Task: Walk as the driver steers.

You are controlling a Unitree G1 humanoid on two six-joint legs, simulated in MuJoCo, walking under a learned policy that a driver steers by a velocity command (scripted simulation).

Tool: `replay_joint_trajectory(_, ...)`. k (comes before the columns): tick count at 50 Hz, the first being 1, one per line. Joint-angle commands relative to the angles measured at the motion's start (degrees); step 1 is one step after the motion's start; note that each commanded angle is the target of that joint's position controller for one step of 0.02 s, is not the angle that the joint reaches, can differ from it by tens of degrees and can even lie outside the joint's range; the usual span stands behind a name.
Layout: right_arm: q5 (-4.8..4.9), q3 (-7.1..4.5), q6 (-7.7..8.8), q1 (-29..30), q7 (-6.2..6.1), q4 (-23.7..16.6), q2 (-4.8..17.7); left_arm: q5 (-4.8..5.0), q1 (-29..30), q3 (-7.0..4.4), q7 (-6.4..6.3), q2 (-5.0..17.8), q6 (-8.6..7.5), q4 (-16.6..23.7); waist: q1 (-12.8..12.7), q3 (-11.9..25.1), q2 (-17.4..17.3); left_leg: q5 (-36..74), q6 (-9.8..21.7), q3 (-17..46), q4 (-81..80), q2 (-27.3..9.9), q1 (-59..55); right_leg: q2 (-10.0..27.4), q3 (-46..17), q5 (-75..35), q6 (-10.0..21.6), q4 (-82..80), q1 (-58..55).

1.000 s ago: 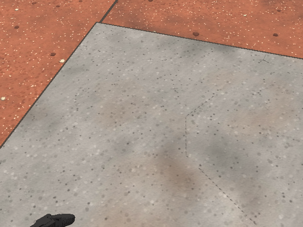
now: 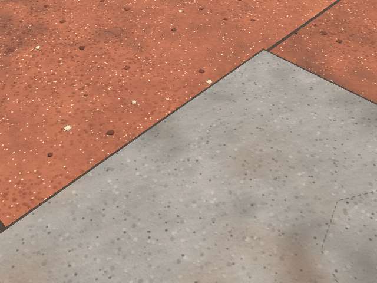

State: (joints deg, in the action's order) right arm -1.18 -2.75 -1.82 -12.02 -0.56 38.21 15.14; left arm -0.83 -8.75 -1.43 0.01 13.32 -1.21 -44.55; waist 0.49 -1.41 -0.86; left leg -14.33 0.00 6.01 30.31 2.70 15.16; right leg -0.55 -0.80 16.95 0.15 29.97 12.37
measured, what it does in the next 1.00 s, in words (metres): stands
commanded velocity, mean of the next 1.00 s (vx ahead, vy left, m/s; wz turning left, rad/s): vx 0.01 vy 0.00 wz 0.02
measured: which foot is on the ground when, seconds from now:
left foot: down 0.00-1.00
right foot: down 0.00-1.00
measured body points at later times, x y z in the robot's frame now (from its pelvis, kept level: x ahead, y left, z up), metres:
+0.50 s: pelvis +0.01 -0.01 +0.00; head +0.01 -0.01 +0.45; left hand +0.11 +0.25 -0.13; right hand +0.13 -0.26 -0.11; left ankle +0.02 +0.12 -0.73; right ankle -0.01 -0.12 -0.73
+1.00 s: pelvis +0.01 -0.02 +0.00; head +0.01 -0.02 +0.45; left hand +0.07 +0.24 -0.14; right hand +0.08 -0.27 -0.14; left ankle +0.02 +0.12 -0.73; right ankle -0.01 -0.12 -0.73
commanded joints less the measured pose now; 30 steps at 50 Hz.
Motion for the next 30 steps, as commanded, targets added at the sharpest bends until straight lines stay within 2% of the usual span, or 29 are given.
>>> replay_joint_trajectory(1,0.02,-1.59,1.39,1.3,-0.15,-3.7,5.4,0.23,1.5,-1.6,-0.36,7.5,-0.66,3.6,-0.6,2.3,0.7,8.2,1.4,3.6,-3.5,-3.6,-1.8,4.6,-4.6,-4.5,2.3,-5.4,1.3)
replay_joint_trajectory(6,0.14,-1.53,1.81,0.4,-0.5,-3.1,4.9,0.26,1.1,-1.2,-0.25,6.7,-0.4,2.8,-0.9,2.7,-0.9,8.6,1.4,4.1,-3.6,-3.9,-1.9,3.6,-3.6,-5.5,2.0,-4.2,0.6)
replay_joint_trajectory(20,0.29,-1.35,1.68,-1.2,-1.46,-1.6,3.8,0.52,-0.2,-0.75,-0.39,6.3,-0.66,-1.9,-0.6,1.9,0.7,10.6,1.2,3.4,-3.1,-3.6,-4.2,3.0,-3.3,-5.7,1.4,-4.9,1.8)
replay_joint_trajectory(30,0.41,-1.4,1.61,-2.0,-1.93,1.1,3.3,0.64,-1.1,-0.56,-0.69,6.4,-0.7,-6.0,-0.8,1.0,0.6,11.0,0.5,2.6,-3.6,-3.3,-5.0,2.8,-3.5,-5.0,1.6,-6.1,2.0)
